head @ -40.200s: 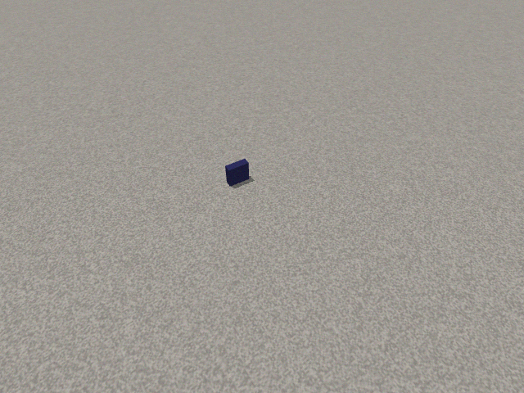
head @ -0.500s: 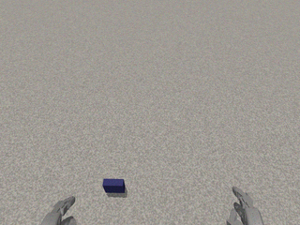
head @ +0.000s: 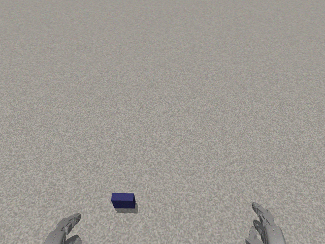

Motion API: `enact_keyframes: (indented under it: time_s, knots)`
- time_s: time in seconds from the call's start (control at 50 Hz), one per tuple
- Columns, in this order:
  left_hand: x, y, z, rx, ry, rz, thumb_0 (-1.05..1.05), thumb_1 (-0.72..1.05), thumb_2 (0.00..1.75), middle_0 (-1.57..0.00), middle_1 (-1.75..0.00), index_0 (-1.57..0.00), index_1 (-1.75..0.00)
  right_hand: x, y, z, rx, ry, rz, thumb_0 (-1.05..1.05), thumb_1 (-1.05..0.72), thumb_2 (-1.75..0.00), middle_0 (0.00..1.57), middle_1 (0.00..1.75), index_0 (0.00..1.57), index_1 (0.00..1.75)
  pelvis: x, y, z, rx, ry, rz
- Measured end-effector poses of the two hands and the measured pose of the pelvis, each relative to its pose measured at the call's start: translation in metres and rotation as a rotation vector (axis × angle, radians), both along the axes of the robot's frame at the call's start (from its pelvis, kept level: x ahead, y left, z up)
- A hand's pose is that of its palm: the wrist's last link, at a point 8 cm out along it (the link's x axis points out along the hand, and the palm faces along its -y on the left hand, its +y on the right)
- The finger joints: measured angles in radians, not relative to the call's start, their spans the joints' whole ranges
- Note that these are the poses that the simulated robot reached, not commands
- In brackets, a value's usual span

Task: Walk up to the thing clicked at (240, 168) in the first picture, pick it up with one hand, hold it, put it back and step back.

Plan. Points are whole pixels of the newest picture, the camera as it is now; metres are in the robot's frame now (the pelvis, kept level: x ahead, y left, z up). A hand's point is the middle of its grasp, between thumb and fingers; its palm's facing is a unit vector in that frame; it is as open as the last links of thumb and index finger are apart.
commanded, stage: stand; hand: left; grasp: from above
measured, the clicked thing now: (123, 200) +0.49 +0.20 -0.65
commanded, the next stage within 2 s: none
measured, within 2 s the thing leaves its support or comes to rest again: neither
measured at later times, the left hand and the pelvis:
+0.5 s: hand out of the picture +0.07 +0.25 -0.11, palm faces +0.06 -0.94 -0.34, open 7.4 cm; pelvis +0.00 +0.01 +0.04, yaw +1 degrees
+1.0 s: hand out of the picture +0.03 +0.24 -0.10, palm faces +0.05 -0.94 -0.34, open 7.4 cm; pelvis -0.01 +0.00 +0.07, yaw +1 degrees
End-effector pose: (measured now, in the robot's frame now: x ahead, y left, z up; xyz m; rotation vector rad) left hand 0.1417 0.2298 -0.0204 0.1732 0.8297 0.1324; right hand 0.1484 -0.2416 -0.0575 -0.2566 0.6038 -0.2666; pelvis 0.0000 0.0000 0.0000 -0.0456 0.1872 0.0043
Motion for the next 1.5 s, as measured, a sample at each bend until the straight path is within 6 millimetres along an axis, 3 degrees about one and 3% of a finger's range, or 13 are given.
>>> enact_keyframes:
  time_s: [0.12, 0.22, 0.44, 0.6, 0.74, 1.16, 1.5]
  knots:
    - [0.003, 0.000, -0.002, 0.025, -0.018, -0.016, 0.01, 0.91, 0.90, -0.20, -0.30, -0.20, -0.30, 0.001, -0.001, -0.002, -0.015, 0.025, 0.024, 0.01, -0.90, -0.90, 0.21, 0.30, 0.21, 0.30, 0.000, -0.001, 0.001, 0.004, -0.018, 0.003]
    - [0.002, 0.022, -0.028, 0.114, 0.005, -0.034, 0.01, 0.90, 0.90, -0.20, -0.30, -0.20, -0.30, -0.010, -0.010, -0.020, -0.035, 0.310, 0.158, 0.01, -0.90, -0.90, 0.21, 0.30, 0.21, 0.30, -0.006, -0.001, 0.014, 0.038, -0.108, 0.006]
    - [-0.064, 0.062, -0.052, 0.130, 0.269, 0.080, 0.01, 0.91, 0.90, -0.20, -0.30, -0.20, -0.30, -0.050, -0.029, -0.013, -0.004, 0.499, 0.051, 0.01, -0.91, -0.90, 0.21, 0.30, 0.21, 0.30, -0.001, 0.008, 0.038, 0.042, -0.182, 0.006]
    - [-0.105, 0.061, -0.051, 0.104, 0.405, 0.121, 0.01, 0.91, 0.90, -0.20, -0.30, -0.20, -0.30, -0.070, -0.020, -0.011, 0.032, 0.582, 0.020, 0.00, -0.91, -0.90, 0.20, 0.30, 0.20, 0.30, 0.000, 0.010, 0.053, 0.041, -0.219, 0.009]
    - [-0.124, 0.058, -0.047, 0.099, 0.457, 0.131, 0.00, 0.91, 0.90, -0.20, -0.30, -0.20, -0.30, -0.078, -0.017, -0.009, 0.062, 0.607, 0.007, 0.00, -0.91, -0.90, 0.21, 0.30, 0.21, 0.30, -0.004, 0.008, 0.061, 0.042, -0.245, 0.015]
    - [-0.116, 0.056, -0.038, 0.114, 0.453, 0.125, 0.00, 0.91, 0.90, -0.20, -0.30, -0.20, -0.30, -0.095, -0.044, -0.003, 0.046, 0.662, -0.022, 0.00, -0.91, -0.90, 0.20, 0.30, 0.20, 0.30, -0.006, -0.003, 0.067, 0.043, -0.249, 0.020]
    - [-0.090, 0.050, -0.035, 0.111, 0.420, 0.109, 0.00, 0.91, 0.90, -0.20, -0.30, -0.20, -0.30, -0.080, -0.049, -0.001, 0.039, 0.646, -0.012, 0.00, -0.91, -0.90, 0.20, 0.30, 0.20, 0.30, 0.000, -0.008, 0.069, 0.043, -0.243, 0.014]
